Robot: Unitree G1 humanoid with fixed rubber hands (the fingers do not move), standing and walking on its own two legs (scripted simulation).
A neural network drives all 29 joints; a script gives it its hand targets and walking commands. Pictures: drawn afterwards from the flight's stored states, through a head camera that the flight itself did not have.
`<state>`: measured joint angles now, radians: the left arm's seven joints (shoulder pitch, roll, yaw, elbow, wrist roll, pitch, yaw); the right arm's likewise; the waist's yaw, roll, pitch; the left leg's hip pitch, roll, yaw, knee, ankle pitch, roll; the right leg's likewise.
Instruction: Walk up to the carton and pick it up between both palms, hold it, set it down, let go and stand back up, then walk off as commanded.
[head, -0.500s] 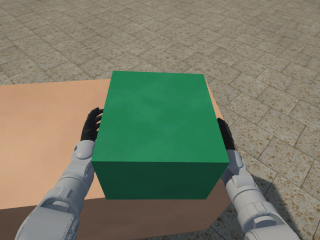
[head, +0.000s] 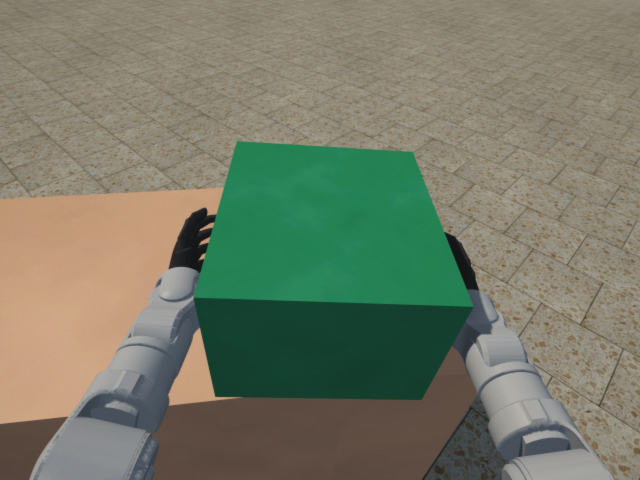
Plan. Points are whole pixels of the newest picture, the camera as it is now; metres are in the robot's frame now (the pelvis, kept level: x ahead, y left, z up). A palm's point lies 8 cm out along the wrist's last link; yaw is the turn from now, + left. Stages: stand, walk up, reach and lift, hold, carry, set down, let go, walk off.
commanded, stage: reach and lift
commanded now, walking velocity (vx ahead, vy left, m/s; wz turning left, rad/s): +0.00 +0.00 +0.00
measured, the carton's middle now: (323, 262) +0.42 +0.00 +0.08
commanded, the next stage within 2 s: hold in 1.46 s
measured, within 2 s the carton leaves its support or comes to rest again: neither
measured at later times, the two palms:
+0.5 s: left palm (172, 255) +0.37 +0.19 +0.15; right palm (470, 281) +0.35 -0.17 +0.12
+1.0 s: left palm (174, 249) +0.36 +0.18 +0.16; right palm (477, 276) +0.35 -0.18 +0.13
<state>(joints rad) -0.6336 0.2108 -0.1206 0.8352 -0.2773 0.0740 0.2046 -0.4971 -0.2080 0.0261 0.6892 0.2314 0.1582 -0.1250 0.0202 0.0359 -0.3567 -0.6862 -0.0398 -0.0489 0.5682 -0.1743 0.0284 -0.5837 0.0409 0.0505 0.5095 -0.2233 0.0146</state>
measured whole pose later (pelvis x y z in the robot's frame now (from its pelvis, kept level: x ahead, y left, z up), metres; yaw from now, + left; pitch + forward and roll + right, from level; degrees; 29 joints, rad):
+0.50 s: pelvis -0.01 +0.00 +0.01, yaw +0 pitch +11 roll -2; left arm -0.63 0.21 -0.08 0.71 -0.27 0.37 0.21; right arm -0.50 -0.22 0.03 0.59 0.23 0.41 -0.12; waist 0.02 0.03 -0.36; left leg -0.54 -0.03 -0.05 0.50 -0.15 0.03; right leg -0.43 0.04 0.05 0.42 -0.18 0.02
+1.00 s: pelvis -0.01 +0.00 +0.01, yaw +0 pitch +11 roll -2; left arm -0.63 0.21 -0.05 0.65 -0.27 0.44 0.22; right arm -0.51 -0.23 0.01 0.55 0.23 0.48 -0.12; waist 0.02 0.04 -0.36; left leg -0.53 -0.03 -0.05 0.48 -0.13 0.03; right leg -0.43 0.04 0.05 0.41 -0.18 0.02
